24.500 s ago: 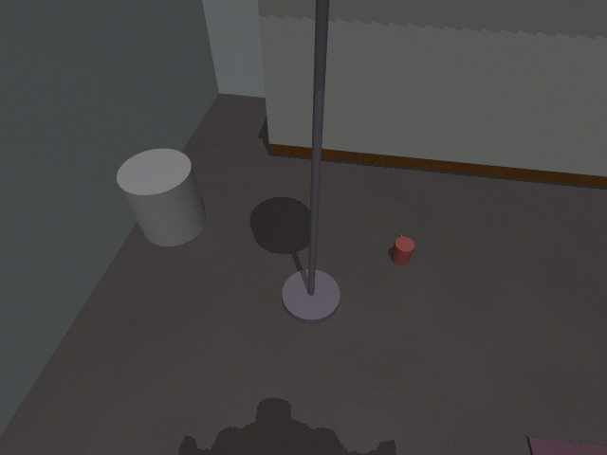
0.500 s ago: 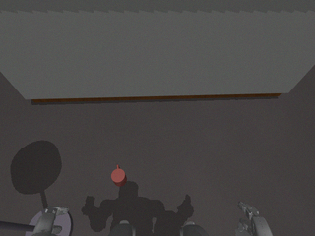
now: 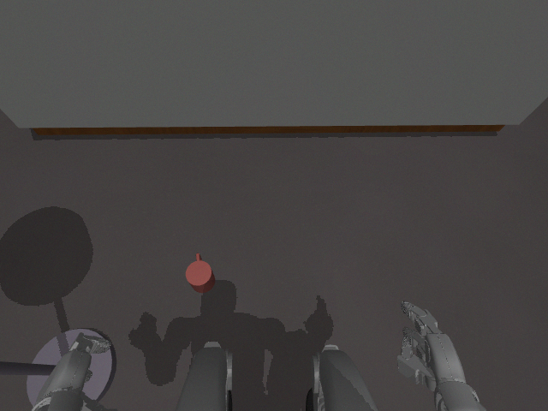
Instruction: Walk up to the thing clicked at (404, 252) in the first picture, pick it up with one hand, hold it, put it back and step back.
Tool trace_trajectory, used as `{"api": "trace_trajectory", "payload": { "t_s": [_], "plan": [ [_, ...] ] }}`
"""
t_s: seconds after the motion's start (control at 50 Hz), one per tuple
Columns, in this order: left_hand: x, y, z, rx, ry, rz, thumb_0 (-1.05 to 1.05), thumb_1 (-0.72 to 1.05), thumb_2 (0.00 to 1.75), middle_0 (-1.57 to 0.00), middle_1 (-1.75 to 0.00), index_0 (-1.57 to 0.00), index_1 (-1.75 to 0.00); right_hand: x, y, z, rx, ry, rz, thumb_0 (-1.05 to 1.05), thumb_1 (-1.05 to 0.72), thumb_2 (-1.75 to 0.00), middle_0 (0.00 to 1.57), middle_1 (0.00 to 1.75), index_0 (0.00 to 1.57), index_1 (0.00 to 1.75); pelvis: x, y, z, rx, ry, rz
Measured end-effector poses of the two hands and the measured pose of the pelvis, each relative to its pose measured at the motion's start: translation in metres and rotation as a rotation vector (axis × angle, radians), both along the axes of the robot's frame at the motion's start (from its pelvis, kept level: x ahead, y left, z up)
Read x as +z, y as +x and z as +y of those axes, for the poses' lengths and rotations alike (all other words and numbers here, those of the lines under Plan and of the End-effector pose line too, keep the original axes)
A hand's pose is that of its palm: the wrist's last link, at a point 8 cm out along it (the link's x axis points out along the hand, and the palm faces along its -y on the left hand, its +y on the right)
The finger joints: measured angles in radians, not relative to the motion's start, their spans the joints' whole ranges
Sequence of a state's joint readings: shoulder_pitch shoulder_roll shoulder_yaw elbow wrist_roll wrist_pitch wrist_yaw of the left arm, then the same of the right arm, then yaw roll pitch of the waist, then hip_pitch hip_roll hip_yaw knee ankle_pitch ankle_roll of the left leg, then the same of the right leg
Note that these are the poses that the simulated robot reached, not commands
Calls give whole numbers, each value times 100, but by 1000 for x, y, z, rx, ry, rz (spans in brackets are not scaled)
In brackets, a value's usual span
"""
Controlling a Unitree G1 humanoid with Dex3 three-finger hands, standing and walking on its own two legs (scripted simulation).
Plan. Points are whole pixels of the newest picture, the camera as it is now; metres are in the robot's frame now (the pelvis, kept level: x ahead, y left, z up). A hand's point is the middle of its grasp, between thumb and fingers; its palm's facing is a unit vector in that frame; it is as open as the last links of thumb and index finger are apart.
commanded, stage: rise first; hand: left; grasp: from above
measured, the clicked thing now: (200, 272) +0.48 +0.22 -0.60
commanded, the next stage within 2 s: none
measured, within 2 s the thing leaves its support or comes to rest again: neither
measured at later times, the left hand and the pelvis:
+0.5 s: hand (148, 316) +0.30 +0.28 -0.33, palm faces -0.47 -0.28 -0.83, open 14.1 cm; pelvis -0.07 +0.00 -0.20, yaw -3 degrees
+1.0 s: hand (161, 294) +0.37 +0.28 -0.42, palm faces -0.46 -0.01 -0.89, open 14.2 cm; pelvis -0.08 +0.01 -0.28, yaw -5 degrees
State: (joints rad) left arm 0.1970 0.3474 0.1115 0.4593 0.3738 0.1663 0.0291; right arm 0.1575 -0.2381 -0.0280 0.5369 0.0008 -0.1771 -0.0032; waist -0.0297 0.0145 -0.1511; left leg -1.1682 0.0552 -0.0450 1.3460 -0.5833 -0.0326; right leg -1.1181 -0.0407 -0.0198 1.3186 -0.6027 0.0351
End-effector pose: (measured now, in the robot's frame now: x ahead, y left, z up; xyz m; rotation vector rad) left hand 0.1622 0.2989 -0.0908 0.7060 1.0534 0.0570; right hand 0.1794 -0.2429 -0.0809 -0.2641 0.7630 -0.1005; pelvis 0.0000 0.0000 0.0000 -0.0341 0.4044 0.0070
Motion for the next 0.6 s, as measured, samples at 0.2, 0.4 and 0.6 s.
{"api": "trace_trajectory", "payload": {
  "t_s": [0.2, 0.4, 0.6],
  "plan": [
    [-86, 63, 0, -278, 156, -112, -1, -54, 100, -6, -107, -6, -108, -100, -19, -18, 7, -23, 81, 1, -88, -89, 21, 30, 21, 30, -85, -27, -1, -13, 2, 126],
    [-158, 126, -7, -508, 304, -172, -1, -56, 103, -7, -107, -6, -108, -205, -81, -28, -31, -13, 276, 1, -89, -89, 20, 30, 21, 30, -163, -54, -3, -29, -6, 192],
    [-210, 165, -13, -676, 403, -218, 0, -54, 104, -6, -108, -6, -108, -268, -158, -35, -99, -25, 470, 1, -88, -89, 20, 30, 21, 30, -223, -75, -2, -43, -18, 182]
  ]
}}
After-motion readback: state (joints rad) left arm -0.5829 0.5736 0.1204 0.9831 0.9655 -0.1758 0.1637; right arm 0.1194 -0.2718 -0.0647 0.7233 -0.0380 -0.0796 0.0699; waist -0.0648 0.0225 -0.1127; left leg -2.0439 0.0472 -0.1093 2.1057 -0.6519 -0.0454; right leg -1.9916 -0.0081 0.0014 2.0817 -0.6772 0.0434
